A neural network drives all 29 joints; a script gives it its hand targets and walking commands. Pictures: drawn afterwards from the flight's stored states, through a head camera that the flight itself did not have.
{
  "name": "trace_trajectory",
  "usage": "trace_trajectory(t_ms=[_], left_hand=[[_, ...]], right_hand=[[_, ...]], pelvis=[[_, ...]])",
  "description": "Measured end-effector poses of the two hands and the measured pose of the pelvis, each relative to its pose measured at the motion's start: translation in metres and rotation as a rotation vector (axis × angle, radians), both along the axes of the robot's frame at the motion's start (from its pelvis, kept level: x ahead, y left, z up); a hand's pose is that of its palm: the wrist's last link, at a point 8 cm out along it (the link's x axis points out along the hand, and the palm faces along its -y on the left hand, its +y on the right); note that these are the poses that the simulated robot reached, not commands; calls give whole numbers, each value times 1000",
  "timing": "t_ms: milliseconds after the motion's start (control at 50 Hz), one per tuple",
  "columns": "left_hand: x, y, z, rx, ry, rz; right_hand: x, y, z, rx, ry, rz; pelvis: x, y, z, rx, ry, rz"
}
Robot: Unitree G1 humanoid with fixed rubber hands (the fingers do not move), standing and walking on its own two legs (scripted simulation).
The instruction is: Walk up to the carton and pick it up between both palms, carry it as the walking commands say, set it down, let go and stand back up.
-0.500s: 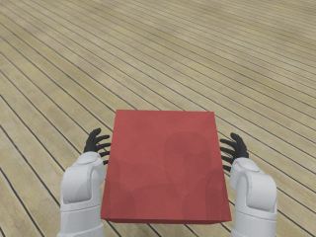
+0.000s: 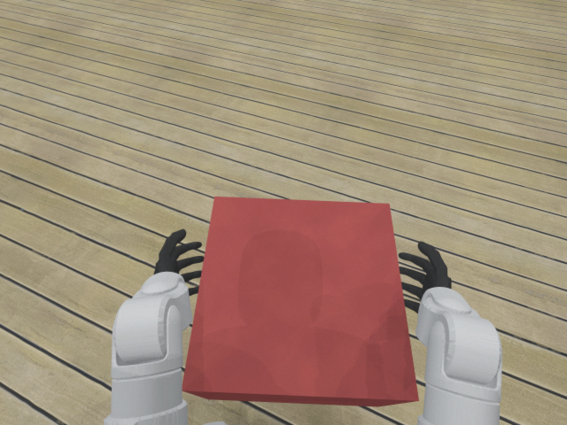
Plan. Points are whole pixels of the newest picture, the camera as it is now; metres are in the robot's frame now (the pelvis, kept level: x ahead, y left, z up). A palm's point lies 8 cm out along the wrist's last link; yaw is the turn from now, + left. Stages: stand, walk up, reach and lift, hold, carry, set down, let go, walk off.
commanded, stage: carry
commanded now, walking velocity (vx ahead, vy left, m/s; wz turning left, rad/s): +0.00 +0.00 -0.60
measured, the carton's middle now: (297, 303) +0.30 +0.00 -0.02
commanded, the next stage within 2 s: none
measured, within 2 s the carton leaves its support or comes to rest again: neither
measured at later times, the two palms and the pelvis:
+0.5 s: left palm (228, 293) +0.25 +0.08 +0.10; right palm (542, 391) +0.16 -0.24 +0.10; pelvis -0.06 -0.01 +0.01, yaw -19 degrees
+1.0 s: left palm (307, 345) +0.20 -0.01 +0.08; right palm out of the picture +0.02 -0.30 +0.09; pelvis -0.12 -0.01 +0.01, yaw -34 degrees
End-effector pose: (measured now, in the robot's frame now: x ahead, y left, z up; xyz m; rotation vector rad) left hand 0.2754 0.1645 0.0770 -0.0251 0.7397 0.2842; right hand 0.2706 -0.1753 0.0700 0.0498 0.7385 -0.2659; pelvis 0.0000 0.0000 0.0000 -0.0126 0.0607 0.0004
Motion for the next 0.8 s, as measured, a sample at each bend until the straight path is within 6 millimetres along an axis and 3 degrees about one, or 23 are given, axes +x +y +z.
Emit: trace_trajectory(t_ms=[120, 260, 380, 500, 560, 620, 700, 800], left_hand=[[3, -26, 0, -21, -5, -109], [-2, -27, 0, -60, -56, -166], [-19, -39, 8, -66, -19, -187], [-20, -82, 22, -49, -63, -262], [-25, -116, 18, -42, -72, -312], [-36, -146, 7, -10, -22, -387], [-47, -172, 0, 4, 22, -471], [-53, -190, 6, -22, -20, -538]], right_hand=[[-35, -23, 8, -1, -7, -134], [-56, -22, 22, -44, -58, -172], [-84, -31, 28, -45, -20, -199], [-112, -68, 33, -35, -61, -271], [-135, -96, 21, -28, -71, -321], [-166, -118, 6, -5, -18, -391], [-204, -131, 0, 18, 22, -502], [-227, -139, 12, -4, -21, -562]], pelvis=[[-16, 0, 6, 19, 3, -71], [-30, 13, 0, 26, 3, -155], [-42, 11, 12, -15, -9, -245], [-60, -6, 10, -20, -1, -331], [-69, -21, -1, -16, -3, -366], [-80, -28, 0, -1, -5, -390], [-94, -31, 5, 17, -10, -434], [-106, -29, 7, 29, -2, -489]])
